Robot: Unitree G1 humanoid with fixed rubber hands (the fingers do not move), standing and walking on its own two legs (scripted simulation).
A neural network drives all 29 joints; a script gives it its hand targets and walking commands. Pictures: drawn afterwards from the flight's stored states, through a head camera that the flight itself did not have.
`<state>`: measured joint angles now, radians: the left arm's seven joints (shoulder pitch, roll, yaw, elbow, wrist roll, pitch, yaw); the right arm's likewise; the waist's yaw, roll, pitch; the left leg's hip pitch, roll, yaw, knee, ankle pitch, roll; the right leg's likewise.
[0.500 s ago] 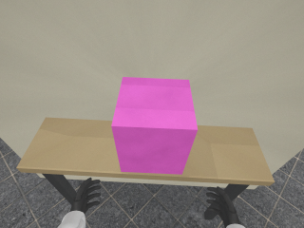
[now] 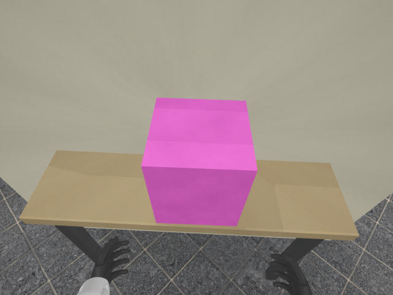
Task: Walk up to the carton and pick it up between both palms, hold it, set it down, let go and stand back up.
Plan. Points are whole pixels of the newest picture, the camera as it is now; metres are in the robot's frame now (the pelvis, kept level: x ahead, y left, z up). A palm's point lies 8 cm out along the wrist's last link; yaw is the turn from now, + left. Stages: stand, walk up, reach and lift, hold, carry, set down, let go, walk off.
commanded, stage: let go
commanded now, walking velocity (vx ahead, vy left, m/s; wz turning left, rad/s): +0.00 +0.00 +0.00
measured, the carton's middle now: (198, 165) +0.41 +0.01 +0.00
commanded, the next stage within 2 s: stand in 0.34 s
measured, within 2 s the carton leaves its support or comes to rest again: neither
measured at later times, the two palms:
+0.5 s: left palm (89, 279) +0.17 +0.23 -0.07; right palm out of the picture +0.13 -0.24 -0.10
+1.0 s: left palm out of the picture +0.14 +0.28 -0.10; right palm out of the picture +0.12 -0.24 -0.08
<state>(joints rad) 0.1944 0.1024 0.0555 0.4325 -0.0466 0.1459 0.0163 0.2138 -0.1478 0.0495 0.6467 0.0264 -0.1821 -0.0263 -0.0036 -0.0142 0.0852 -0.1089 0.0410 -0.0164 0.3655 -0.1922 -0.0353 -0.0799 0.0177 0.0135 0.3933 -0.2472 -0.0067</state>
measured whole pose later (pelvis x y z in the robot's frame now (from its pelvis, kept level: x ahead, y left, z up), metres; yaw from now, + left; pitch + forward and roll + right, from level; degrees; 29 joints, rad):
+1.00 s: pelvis +0.00 +0.03 -0.01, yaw +0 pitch -3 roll -2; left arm 0.19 0.23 0.06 0.67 -0.05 0.02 0.02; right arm 0.21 -0.32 0.02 0.72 -0.01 -0.02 0.01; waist 0.00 -0.01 0.06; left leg -0.18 0.05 -0.02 0.52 -0.28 -0.02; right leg -0.09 0.02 0.01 0.40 -0.26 0.00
